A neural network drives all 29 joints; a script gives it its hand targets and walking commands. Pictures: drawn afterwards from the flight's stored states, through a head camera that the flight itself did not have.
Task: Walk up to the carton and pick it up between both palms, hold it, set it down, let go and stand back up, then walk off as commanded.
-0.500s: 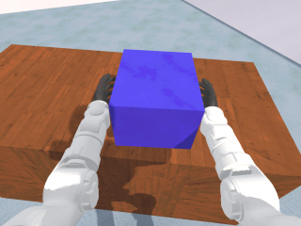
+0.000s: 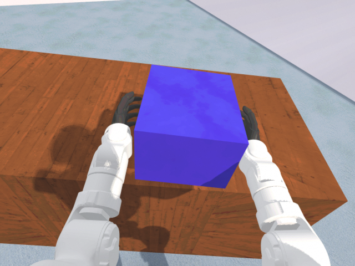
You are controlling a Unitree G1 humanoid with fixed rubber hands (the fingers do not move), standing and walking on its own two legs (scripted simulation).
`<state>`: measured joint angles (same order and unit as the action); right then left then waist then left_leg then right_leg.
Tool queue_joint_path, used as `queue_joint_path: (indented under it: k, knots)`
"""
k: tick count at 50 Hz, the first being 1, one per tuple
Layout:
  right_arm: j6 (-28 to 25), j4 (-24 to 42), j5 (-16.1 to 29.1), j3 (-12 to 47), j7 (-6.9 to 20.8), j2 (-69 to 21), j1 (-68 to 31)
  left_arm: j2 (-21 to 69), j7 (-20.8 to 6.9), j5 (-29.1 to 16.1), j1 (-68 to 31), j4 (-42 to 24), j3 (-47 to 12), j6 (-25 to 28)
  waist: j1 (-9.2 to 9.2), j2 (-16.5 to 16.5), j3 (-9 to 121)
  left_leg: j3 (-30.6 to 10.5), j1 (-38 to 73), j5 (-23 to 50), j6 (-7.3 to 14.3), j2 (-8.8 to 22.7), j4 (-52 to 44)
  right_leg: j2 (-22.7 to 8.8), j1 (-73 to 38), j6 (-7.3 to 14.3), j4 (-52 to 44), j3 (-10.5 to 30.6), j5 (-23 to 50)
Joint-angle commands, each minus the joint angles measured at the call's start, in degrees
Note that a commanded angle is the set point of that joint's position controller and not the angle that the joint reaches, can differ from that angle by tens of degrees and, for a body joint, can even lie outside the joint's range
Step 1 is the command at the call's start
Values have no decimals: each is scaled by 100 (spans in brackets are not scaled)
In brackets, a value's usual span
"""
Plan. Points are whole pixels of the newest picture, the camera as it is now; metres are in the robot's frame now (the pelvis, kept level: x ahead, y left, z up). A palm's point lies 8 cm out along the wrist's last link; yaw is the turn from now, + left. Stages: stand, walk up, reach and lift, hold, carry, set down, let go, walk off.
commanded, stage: reach and lift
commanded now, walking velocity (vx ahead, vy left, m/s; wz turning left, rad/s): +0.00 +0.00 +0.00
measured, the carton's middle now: (186, 123) +0.41 -0.01 +0.11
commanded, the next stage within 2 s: hold in 1.12 s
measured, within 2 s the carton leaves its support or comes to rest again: neither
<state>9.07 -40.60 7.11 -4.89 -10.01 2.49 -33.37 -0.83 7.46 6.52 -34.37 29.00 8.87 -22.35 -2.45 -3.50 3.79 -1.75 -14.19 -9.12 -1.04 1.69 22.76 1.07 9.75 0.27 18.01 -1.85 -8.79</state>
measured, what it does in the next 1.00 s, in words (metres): stands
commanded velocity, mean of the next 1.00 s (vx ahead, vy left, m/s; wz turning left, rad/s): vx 0.00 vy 0.00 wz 0.00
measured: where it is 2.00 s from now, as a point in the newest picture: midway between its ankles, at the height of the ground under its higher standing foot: outside the picture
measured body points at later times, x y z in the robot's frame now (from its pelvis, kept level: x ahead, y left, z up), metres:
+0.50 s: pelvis +0.02 +0.00 +0.00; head +0.00 +0.02 +0.45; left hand +0.39 +0.15 +0.14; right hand +0.38 -0.15 +0.12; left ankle +0.03 +0.13 -0.75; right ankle +0.01 -0.12 -0.75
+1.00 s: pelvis +0.01 +0.00 +0.00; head -0.01 +0.02 +0.45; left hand +0.39 +0.15 +0.16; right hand +0.37 -0.16 +0.14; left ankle +0.03 +0.13 -0.75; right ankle +0.01 -0.12 -0.75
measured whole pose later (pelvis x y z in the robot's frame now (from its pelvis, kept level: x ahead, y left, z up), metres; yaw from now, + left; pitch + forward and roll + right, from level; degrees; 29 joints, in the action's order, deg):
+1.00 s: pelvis +0.01 +0.00 +0.00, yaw -1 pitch -4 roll -1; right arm 21.6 -21.1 11.7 1.0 -14.2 3.1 -29.4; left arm 1.5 2.7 10.3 -29.3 5.8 12.8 -36.6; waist -3.5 -1.7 -0.2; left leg -1.4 -6.7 -9.8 -0.9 1.3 20.4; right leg 1.0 3.2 0.2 16.8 -0.5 -9.7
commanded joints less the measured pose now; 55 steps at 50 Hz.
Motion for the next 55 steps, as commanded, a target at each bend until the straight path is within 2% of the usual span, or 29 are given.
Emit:
queue_joint_path:
  k: [1, 6, 10, 14, 22, 28, 38, 50, 55]
  knots:
    - [-359, 2624, 395, 2348, 886, -3589, -5584, 4695, -680, -544, -4450, -1745, -2970, 263, -20, 939, 3347, 46, 2010, 1354, -245, -258, -121, 359, -203, -63, -218, -113, 643]
    - [-152, 2864, 512, 2483, 840, -3510, -5361, 4452, -758, -396, -3909, -1775, -2732, -71, 89, 651, 2999, 85, 2007, 1325, -146, -295, -190, 372, -382, -119, -260, -72, 767]
    - [-28, 3237, 609, 2727, 708, -3592, -5091, 4236, -892, -353, -3552, -2019, -2613, -242, 107, 393, 2926, 143, 2037, 1581, -66, -372, -172, 360, -716, -209, -236, -25, 1289]
    - [109, 3738, 733, 3019, 523, -3689, -4708, 4071, -1056, -417, -3318, -2521, -2751, -351, -34, 276, 2892, 152, 2022, 1883, -46, -458, -124, 327, -1101, -306, -143, 23, 2057]
    - [351, 4739, 933, 3431, 287, -3494, -4150, 3923, -1218, -618, -2929, -3555, -3338, -577, -292, 484, 2831, 52, 2242, 2344, -171, -454, -4, 330, -1160, -340, -35, 9, 2796]
    - [509, 5014, 955, 3518, 245, -3319, -4015, 3738, -1261, -628, -2823, -3797, -3418, -758, -268, 538, 2654, 54, 2203, 2259, -198, -438, -51, 329, -1072, -313, -67, 7, 2615]
    - [666, 4860, 1008, 3398, 260, -3288, -4337, 3697, -1316, -490, -2908, -3558, -3141, -1003, -96, 487, 2605, 122, 2166, 1979, -148, -430, -163, 330, -994, -265, -156, 0, 2168]
    - [669, 4348, 912, 3084, 292, -3390, -4920, 3794, -1338, -457, -3480, -3122, -2974, -1076, -147, 566, 2558, 168, 2212, 1599, -122, -405, -242, 308, -778, -230, -271, -84, 1453]
    - [634, 4326, 906, 3042, 285, -3448, -5130, 3844, -1322, -518, -3651, -3037, -2990, -1059, -189, 573, 2684, 167, 2247, 1620, -125, -410, -209, 306, -780, -236, -275, -106, 1437]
